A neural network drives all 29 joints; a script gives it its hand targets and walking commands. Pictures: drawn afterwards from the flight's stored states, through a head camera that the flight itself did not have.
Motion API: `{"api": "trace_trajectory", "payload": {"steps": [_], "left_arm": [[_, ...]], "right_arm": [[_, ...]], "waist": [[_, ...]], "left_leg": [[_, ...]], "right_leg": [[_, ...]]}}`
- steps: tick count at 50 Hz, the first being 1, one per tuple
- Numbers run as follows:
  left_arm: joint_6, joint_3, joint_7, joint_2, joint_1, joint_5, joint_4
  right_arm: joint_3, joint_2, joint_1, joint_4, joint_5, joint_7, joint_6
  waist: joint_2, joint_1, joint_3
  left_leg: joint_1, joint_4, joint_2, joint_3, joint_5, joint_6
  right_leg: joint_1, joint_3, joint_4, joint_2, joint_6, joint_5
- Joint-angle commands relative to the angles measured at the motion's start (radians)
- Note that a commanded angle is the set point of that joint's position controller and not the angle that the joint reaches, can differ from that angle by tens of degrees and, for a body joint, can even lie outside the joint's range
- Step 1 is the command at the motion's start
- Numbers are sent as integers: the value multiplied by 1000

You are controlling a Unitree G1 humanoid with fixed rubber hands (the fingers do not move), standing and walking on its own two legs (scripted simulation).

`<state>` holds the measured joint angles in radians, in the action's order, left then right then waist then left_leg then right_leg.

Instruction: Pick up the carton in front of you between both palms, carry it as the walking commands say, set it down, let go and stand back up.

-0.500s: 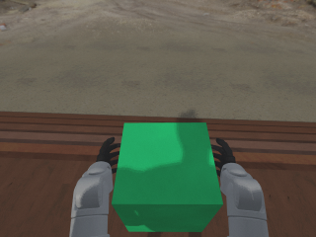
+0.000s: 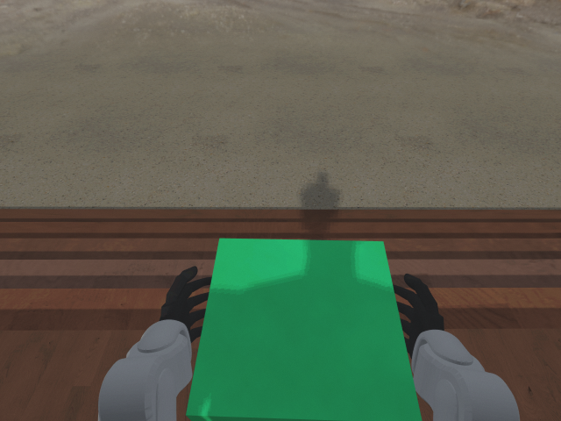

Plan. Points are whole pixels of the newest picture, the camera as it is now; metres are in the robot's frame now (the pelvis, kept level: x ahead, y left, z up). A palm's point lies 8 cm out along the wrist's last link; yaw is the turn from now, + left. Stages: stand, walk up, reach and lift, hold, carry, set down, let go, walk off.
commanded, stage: carry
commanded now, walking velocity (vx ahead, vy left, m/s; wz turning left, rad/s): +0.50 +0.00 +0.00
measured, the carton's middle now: (298, 354) +0.24 -0.01 +0.03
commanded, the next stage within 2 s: none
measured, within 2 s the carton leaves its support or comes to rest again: neither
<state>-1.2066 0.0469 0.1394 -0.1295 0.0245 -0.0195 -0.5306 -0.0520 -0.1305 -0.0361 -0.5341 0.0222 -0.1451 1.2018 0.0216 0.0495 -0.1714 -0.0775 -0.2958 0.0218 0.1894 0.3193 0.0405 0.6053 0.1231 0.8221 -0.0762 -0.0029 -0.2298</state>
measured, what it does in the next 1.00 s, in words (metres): walks ahead: right foot, then left foot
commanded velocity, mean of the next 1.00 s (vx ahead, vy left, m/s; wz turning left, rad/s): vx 0.50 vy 0.00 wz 0.00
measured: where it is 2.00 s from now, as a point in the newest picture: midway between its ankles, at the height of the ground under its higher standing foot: (293, 254)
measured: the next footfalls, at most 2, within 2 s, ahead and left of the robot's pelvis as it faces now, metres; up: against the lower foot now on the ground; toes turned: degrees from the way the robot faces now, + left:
right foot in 0.16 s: +0.30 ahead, -0.11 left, +0.00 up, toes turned -10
left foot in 0.68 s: +0.62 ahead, +0.06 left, +0.00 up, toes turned +8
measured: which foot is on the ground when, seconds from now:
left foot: down 0.00-0.18, up 0.20-0.66, down 0.68-1.00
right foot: up 0.00-0.14, down 0.16-0.68, up 0.70-1.00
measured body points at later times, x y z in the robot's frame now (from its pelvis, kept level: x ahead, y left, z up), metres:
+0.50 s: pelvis +0.30 -0.05 +0.00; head +0.31 -0.05 +0.45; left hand +0.62 +0.12 +0.09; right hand +0.63 -0.19 +0.08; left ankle +0.41 +0.11 -0.67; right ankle +0.26 -0.10 -0.74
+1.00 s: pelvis +0.63 +0.00 -0.02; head +0.70 +0.01 +0.43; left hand +0.99 +0.15 +0.06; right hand +0.98 -0.16 +0.07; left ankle +0.58 +0.05 -0.74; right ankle +0.68 -0.15 -0.68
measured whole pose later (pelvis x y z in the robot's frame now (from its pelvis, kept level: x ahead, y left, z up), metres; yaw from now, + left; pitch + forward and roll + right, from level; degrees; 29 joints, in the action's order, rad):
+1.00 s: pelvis +0.63 +0.00 -0.02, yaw +1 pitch +6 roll -1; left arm -1.03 0.26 0.16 -0.14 -0.45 -0.02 -0.20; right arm -0.24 -0.12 0.47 -0.15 -0.01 -0.16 1.01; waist 0.01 0.05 0.05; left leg -0.33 -0.60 -0.03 0.15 0.38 0.11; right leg 0.70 0.00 1.04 -0.05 -0.05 -0.27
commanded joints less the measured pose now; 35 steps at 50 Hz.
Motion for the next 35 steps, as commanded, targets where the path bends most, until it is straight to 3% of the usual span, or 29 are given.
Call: {"api": "trace_trajectory", "payload": {"steps": [1,3,5,6,7,8,9,10,11,13,14,16,20,23,27,28,30,32,33,34,35], "left_arm": [[16,-558,-56,-694,-311,164,-31],[15,-570,-56,-677,-339,163,-43],[18,-577,-58,-669,-372,175,-47],[21,-577,-58,-663,-386,180,-39],[25,-570,-57,-654,-404,185,-27],[28,-560,-55,-642,-419,186,-17],[29,-545,-53,-606,-449,185,-4],[34,-549,-53,-611,-461,204,24],[39,-555,-57,-634,-511,226,24],[66,-582,-69,-706,-634,255,56],[82,-586,-74,-727,-681,256,83],[109,-573,-72,-732,-741,249,147],[148,-512,-50,-686,-795,203,273],[167,-458,-23,-660,-854,174,335],[176,-402,13,-630,-927,151,387],[178,-390,22,-619,-945,147,401],[177,-372,34,-613,-991,142,421],[175,-360,38,-621,-1029,141,435],[172,-363,38,-628,-1052,144,434],[169,-368,38,-637,-1079,149,434],[165,-370,39,-648,-1103,156,430]], "right_arm": [[631,-663,403,-89,-279,106,-9],[622,-643,400,-72,-269,108,-10],[616,-632,422,-66,-260,107,-12],[611,-624,442,-61,-255,104,-14],[604,-613,451,-53,-247,99,-16],[594,-595,478,-42,-233,92,-19],[590,-593,495,-37,-226,84,-17],[574,-581,521,-23,-219,77,-19],[572,-606,556,8,-214,70,-26],[542,-663,606,65,-194,64,-52],[526,-679,627,99,-172,60,-68],[497,-701,661,176,-138,48,-97],[453,-666,744,292,-97,16,-139],[441,-650,852,336,-110,-3,-159],[417,-636,972,371,-146,-19,-168],[405,-630,999,382,-148,-22,-168],[381,-619,1036,407,-152,-25,-165],[360,-617,1074,428,-153,-25,-162],[349,-618,1076,448,-151,-25,-161],[338,-621,1061,465,-148,-23,-160],[323,-614,1042,465,-147,-20,-157]], "waist": [[113,-27,10],[147,-28,36],[163,-37,15],[164,-51,-22],[128,-67,-81],[60,-93,-150],[-175,-99,-226],[-308,-119,-225],[-232,-98,-197],[-68,-84,-177],[-49,-73,-167],[-91,-67,-170],[-105,-73,-127],[-100,-88,-97],[-118,-107,-83],[-100,-112,-60],[-149,-109,-62],[-184,-77,-109],[-159,-36,-173],[-106,11,-267],[41,38,-348]], "left_leg": [[79,94,205,-118,-470,74],[42,85,202,-90,-491,70],[34,-12,197,-39,-646,55],[17,-120,182,3,-727,39],[-40,-288,143,51,-734,10],[-183,-504,116,40,-536,-9],[-420,-853,14,4,-220,-50],[-594,-1073,-82,-117,155,-39],[-631,-1170,-3,-195,132,1],[-616,-1142,70,-207,44,31],[-590,-1077,94,-214,0,29],[-571,-1015,88,-181,-53,26],[-688,-847,102,-151,-140,-1],[-763,-700,97,-118,-206,-5],[-721,-517,52,-55,-249,14],[-681,-413,35,-41,-289,20],[-574,-313,-1,0,-308,42],[-411,-280,-55,21,-256,64],[-274,-228,-96,46,-234,64],[-59,-207,-51,-6,-257,69],[140,-264,163,-301,-262,72]], "right_leg": [[27,73,-192,35,-4,100],[-54,109,-230,49,-27,157],[-177,129,-244,68,-49,187],[-292,160,-260,101,-52,168],[-471,191,-278,143,-52,100],[-671,93,-273,71,-51,-5],[-813,-443,-415,-241,-171,-317],[-816,-754,-604,-347,-259,-315],[-755,-663,-592,-337,-250,-256],[-590,-469,-547,-277,-205,-126],[-514,-396,-562,-253,-174,-157],[-457,-299,-589,-221,-159,-190],[-498,-203,-601,-205,-191,-103],[-576,-145,-564,-182,-201,67],[-636,-73,-473,-143,-198,303],[-621,-59,-472,-121,-180,365],[-634,-36,-449,-116,-155,463],[-656,-5,-345,-115,-123,698],[-675,40,-185,-91,-95,770],[-592,58,15,-58,-69,615],[-404,30,240,-16,-46,268]]}}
